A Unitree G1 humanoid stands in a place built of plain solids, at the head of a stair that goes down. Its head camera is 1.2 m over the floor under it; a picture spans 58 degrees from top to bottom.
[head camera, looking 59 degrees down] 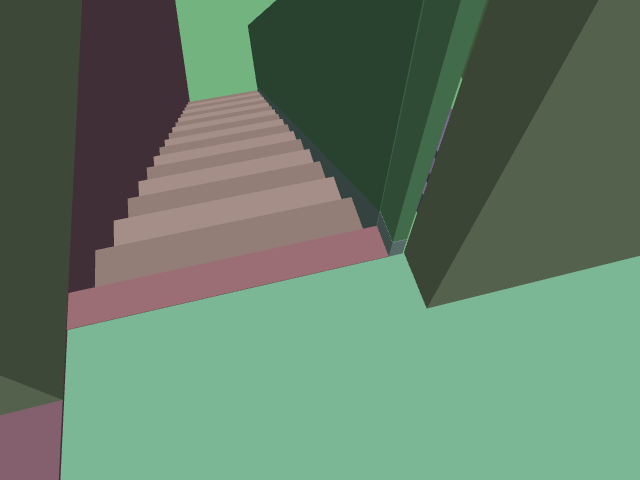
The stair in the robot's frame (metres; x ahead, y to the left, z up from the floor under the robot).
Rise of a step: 0.17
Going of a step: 0.25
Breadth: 0.98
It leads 14 degrees to the left of straight ahead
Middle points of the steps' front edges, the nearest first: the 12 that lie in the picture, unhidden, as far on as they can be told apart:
0.66 0.28 0.00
0.90 0.35 -0.17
1.15 0.41 -0.34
1.39 0.47 -0.52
1.64 0.54 -0.69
1.88 0.60 -0.86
2.13 0.66 -1.04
2.37 0.72 -1.21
2.62 0.79 -1.38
2.86 0.85 -1.55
3.11 0.91 -1.73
3.35 0.97 -1.90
